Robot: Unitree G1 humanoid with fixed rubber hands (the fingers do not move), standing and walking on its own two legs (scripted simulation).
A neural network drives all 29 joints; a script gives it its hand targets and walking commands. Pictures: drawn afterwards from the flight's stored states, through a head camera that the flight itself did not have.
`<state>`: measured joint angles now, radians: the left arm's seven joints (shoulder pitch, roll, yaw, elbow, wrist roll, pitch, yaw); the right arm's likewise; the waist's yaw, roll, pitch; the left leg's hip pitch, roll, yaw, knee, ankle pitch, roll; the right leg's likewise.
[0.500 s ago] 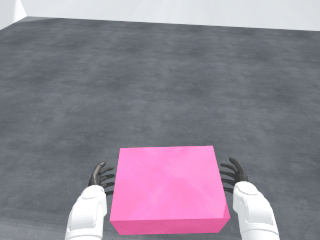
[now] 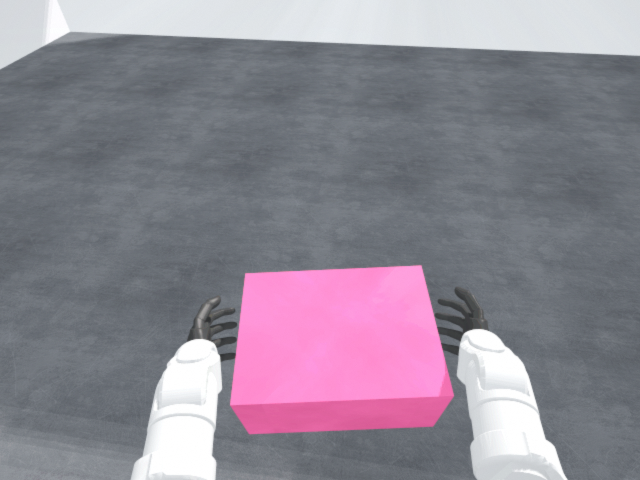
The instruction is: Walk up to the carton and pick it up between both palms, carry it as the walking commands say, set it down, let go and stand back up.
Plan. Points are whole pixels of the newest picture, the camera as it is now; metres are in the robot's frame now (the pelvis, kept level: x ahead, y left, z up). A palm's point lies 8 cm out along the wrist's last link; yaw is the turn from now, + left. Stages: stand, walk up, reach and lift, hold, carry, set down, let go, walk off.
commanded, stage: set down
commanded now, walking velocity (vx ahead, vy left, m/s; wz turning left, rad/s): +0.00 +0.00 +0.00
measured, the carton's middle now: (336, 348) +0.35 -0.01 -0.08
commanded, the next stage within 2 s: none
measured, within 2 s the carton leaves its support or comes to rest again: neither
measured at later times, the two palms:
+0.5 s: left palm (223, 369) +0.31 +0.17 -0.07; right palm (470, 372) +0.31 -0.21 -0.08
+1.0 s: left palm (242, 375) +0.35 +0.16 -0.16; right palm (453, 377) +0.34 -0.21 -0.16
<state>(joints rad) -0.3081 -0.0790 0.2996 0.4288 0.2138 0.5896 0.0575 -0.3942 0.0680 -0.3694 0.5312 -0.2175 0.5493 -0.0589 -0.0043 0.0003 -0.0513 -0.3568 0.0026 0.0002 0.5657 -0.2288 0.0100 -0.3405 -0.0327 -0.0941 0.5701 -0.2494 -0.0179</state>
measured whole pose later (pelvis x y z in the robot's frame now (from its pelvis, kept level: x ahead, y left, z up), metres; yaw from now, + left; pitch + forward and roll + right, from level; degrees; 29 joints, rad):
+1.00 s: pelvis -0.04 -0.01 -0.09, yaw -1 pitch +29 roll +1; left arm -0.58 -0.03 0.40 0.49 0.25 0.34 -0.04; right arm -0.63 0.04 -0.44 0.54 -0.21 0.32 -0.04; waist 0.00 0.00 -0.05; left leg -1.23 -0.01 -0.04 1.04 -0.32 0.00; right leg -1.23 -0.02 -0.08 1.06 -0.34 -0.05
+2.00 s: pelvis -0.07 +0.00 -0.23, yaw -4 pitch +48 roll +0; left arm -0.90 0.08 0.42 0.54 0.19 0.38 0.02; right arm -0.95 -0.06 -0.40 0.60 -0.13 0.34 -0.10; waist 0.00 0.01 -0.12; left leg -1.97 -0.03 -0.06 1.59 -0.45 -0.02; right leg -1.98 0.00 -0.05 1.59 -0.44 -0.05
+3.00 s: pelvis -0.10 +0.01 -0.35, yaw -5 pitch +36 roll +0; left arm -1.48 0.31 0.36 0.71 0.00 0.32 0.08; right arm -1.50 -0.41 -0.13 0.82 0.11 0.30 -0.10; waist 0.01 0.06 0.53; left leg -2.14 -0.03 -0.03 2.02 -0.50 -0.02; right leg -2.15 0.00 -0.03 2.00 -0.47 -0.02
